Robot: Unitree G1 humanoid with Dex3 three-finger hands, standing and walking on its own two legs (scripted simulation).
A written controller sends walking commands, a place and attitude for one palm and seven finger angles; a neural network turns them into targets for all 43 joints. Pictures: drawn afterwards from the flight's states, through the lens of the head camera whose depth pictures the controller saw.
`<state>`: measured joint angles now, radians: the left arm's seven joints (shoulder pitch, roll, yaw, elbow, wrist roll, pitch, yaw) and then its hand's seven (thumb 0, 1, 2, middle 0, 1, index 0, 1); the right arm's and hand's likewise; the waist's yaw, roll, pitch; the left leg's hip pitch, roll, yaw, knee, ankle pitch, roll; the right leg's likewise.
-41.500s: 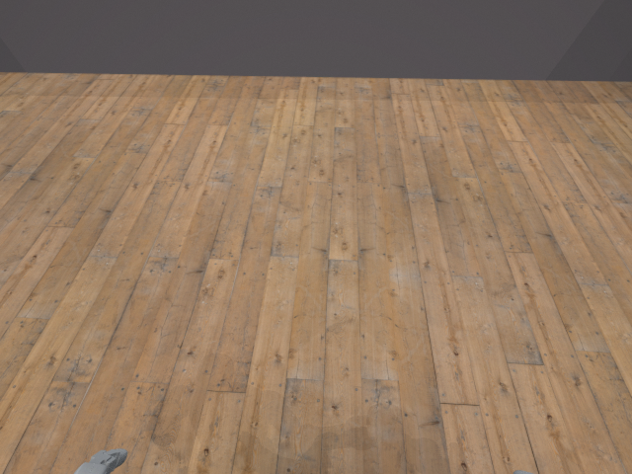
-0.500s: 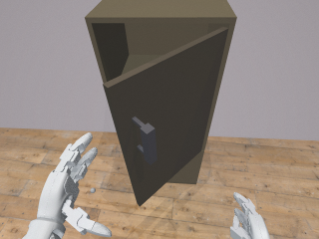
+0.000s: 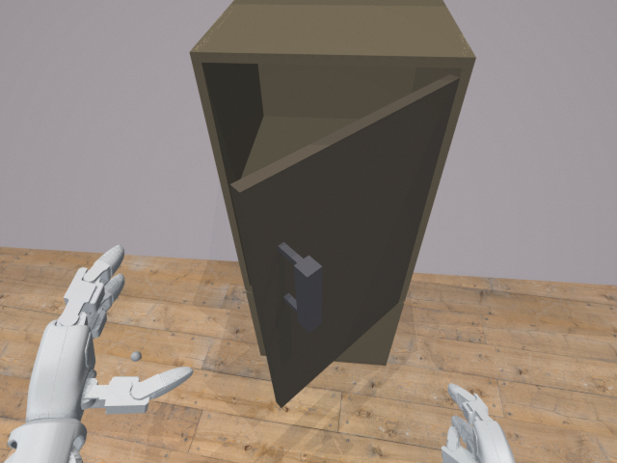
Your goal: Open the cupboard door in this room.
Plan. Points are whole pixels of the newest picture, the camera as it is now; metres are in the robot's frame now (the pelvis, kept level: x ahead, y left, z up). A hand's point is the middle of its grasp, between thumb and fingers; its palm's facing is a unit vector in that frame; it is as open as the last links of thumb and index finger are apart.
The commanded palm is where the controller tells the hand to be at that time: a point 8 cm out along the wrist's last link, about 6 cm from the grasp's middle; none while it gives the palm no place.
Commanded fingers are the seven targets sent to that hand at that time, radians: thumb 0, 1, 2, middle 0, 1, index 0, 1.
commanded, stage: draw the hand back to the body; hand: left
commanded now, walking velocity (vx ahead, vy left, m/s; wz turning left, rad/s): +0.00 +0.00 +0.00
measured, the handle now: (298, 287) +0.32 +0.06 +0.07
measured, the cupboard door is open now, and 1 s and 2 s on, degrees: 47 47 47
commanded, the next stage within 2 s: step back with the hand held close in 0.74 s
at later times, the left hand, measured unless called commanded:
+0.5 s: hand (79, 322) +0.19 +0.25 +0.17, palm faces +0.46 -0.79 -0.41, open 7.9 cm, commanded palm +0.14 +0.28 +0.17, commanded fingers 0.00 0.90 0.90 -0.20 -0.30 -0.20 -0.30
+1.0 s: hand (79, 324) +0.19 +0.24 +0.17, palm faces +0.44 -0.77 -0.46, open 7.4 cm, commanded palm +0.13 +0.27 +0.18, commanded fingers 0.00 0.90 0.90 -0.20 -0.30 -0.20 -0.30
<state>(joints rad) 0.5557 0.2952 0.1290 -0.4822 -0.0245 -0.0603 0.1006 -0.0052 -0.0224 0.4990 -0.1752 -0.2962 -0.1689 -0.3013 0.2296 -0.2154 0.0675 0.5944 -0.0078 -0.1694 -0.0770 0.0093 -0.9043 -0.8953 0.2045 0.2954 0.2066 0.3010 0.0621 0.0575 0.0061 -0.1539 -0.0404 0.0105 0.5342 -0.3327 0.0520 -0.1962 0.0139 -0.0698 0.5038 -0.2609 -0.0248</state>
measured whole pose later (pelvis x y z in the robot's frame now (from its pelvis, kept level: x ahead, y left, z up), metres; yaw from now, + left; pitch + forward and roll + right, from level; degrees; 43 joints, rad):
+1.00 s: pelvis -0.02 -0.02 +0.01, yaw -1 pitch -2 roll -1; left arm 0.45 0.37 0.39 -0.37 -0.04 -0.16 0.11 0.02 0.89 0.89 -0.21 -0.30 -0.21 -0.30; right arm 0.17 -0.23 0.02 0.63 0.01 -0.09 -0.07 0.01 -0.91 -0.90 0.20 0.30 0.21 0.30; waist 0.04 0.07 0.03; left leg -0.15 0.01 0.01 0.45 -0.26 0.02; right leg -0.15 0.07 -0.07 0.32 -0.14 -0.06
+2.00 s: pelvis -0.16 +0.01 +0.01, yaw -3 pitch +3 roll -5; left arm 0.51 0.41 0.46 -0.56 -0.03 -0.21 0.17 0.01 0.89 0.89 -0.21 -0.30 -0.21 -0.30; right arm 0.18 -0.15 0.01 0.63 -0.01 -0.15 -0.06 0.01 -0.90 -0.89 0.21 0.30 0.21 0.30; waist 0.03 0.00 0.00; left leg -0.44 0.06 0.06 0.35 0.02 0.06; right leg -0.26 0.04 -0.02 0.84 -0.52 0.01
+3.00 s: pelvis -0.32 +0.02 +0.00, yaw -6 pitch -2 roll +1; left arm 0.53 0.41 0.41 -0.46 0.00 -0.22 0.13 0.02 0.89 0.89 -0.22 -0.30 -0.21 -0.30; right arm 0.23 -0.20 0.01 0.63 -0.01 -0.15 -0.07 0.01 -0.91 -0.90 0.20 0.30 0.21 0.30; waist 0.01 -0.02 0.00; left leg -0.20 0.04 0.05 0.54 -0.31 -0.02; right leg -0.33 -0.03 -0.08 0.54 -0.18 -0.02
